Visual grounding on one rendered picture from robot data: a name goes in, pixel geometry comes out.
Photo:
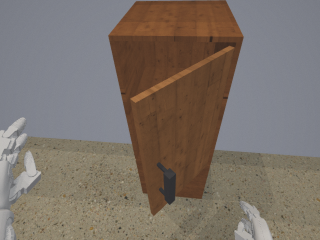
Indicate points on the right robot hand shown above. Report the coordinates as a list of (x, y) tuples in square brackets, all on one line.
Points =
[(257, 229)]

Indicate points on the handle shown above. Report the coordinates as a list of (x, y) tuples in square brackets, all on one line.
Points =
[(169, 178)]

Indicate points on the cupboard door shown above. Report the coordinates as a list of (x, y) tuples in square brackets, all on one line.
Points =
[(176, 120)]

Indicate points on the left robot forearm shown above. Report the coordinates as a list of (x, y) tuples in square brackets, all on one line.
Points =
[(6, 220)]

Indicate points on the left robot hand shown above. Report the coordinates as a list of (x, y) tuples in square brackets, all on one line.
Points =
[(10, 146)]

